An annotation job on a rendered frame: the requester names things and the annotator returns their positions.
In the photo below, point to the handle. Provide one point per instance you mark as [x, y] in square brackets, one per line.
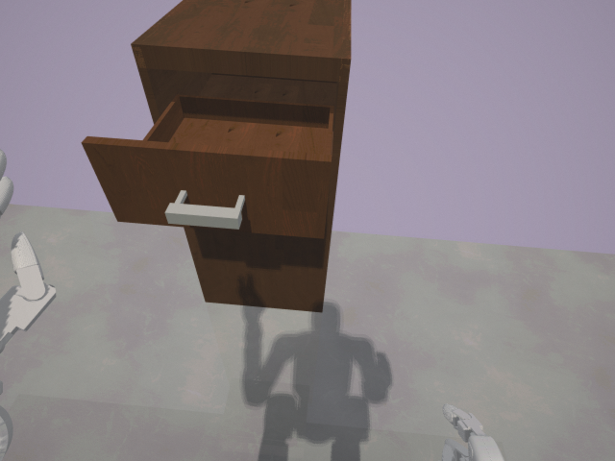
[204, 216]

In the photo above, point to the robot right hand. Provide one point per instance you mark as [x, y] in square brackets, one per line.
[480, 446]

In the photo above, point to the drawer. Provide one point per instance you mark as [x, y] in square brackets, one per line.
[277, 154]

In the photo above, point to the robot left hand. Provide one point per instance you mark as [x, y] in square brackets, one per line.
[21, 306]

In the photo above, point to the cabinet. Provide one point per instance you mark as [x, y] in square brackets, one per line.
[293, 51]

